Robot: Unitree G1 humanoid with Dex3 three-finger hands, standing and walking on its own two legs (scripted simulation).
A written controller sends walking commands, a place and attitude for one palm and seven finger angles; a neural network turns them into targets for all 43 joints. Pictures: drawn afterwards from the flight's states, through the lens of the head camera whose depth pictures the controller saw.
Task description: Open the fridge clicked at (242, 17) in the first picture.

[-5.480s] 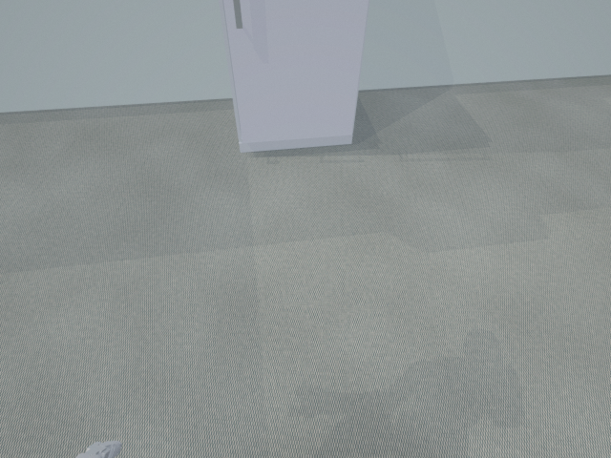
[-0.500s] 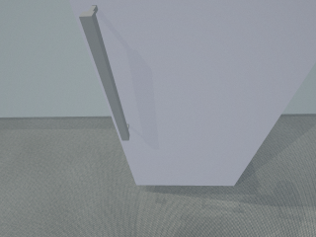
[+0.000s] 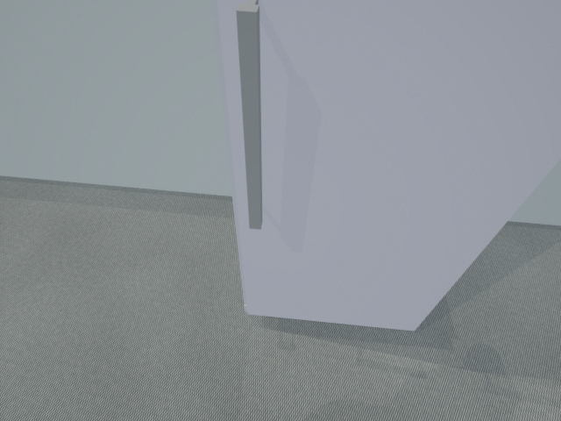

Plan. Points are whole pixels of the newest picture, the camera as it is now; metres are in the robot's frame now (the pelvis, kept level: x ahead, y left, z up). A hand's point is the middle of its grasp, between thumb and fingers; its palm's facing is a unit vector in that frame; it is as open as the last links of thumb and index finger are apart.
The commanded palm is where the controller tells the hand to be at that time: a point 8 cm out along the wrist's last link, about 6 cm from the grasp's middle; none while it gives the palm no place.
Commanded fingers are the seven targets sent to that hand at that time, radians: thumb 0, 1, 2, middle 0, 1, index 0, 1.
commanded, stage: come to a stop and stand still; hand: left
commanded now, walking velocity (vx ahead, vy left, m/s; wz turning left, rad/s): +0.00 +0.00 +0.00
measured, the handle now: (255, 138) +0.53 +0.09 +0.12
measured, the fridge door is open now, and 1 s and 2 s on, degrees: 0 0 0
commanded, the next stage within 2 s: look again from close up in 1.08 s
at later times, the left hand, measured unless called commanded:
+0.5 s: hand out of the picture -0.03 +0.15 -0.17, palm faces +0.02 -0.99 -0.17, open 7.3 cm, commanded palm none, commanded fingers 0.00 0.90 0.90 -0.20 -0.30 -0.20 -0.30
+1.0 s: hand out of the picture +0.01 +0.19 -0.17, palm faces +0.00 -0.97 -0.23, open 7.4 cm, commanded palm none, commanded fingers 0.00 0.90 0.90 -0.20 -0.30 -0.20 -0.30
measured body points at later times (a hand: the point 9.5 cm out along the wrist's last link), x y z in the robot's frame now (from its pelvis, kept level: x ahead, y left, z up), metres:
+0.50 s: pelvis -0.03 -0.01 +0.00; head -0.02 -0.01 +0.45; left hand -0.03 +0.20 -0.16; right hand -0.07 -0.22 -0.16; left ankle +0.01 +0.11 -0.74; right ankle -0.02 -0.12 -0.74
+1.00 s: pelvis -0.01 +0.01 +0.00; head -0.01 +0.00 +0.45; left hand +0.01 +0.24 -0.15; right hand +0.00 -0.21 -0.17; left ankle +0.01 +0.11 -0.74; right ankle -0.02 -0.12 -0.74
